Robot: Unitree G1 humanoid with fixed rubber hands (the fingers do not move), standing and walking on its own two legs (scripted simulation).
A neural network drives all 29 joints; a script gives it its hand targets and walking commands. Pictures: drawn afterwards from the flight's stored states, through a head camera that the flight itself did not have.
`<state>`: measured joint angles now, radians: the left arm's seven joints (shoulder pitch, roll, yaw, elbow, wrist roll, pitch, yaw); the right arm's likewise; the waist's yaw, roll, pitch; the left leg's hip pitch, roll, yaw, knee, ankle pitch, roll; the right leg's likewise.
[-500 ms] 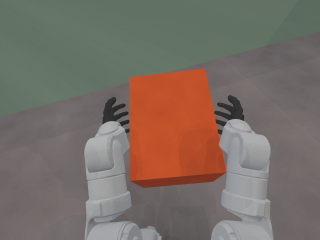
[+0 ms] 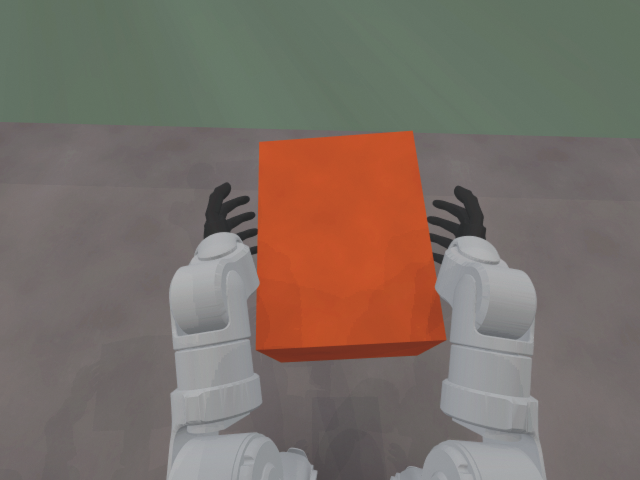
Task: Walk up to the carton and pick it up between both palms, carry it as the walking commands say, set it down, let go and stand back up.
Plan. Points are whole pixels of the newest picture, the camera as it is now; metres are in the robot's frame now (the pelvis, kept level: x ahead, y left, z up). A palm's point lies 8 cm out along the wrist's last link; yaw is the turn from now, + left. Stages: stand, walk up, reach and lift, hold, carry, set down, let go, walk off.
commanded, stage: carry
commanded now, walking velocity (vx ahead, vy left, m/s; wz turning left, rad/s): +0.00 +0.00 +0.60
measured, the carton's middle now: (342, 254) +0.39 +0.03 +0.03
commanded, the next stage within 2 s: none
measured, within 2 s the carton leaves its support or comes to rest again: neither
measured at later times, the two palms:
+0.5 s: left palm (92, 311) +0.24 +0.27 +0.13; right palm (362, 272) +0.31 +0.01 +0.12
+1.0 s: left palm out of the picture +0.08 +0.41 +0.12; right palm (178, 327) +0.23 +0.19 +0.12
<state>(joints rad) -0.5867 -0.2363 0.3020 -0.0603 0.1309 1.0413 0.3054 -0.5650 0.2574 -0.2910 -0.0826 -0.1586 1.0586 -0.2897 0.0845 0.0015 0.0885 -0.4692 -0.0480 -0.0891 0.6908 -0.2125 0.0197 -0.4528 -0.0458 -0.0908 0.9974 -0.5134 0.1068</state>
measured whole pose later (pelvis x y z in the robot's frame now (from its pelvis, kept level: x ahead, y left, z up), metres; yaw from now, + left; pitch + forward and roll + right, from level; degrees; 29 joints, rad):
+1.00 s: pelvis -0.12 +0.10 +0.00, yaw +30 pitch +0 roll -1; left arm -0.60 -0.23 0.30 -0.06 0.13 1.06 0.31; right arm -0.58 0.26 -0.31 -0.07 -0.16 1.06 -0.29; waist 0.08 0.00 0.07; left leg -0.50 -0.12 -0.07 0.66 -0.16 0.08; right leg -0.48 -0.02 -0.02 1.02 -0.54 0.09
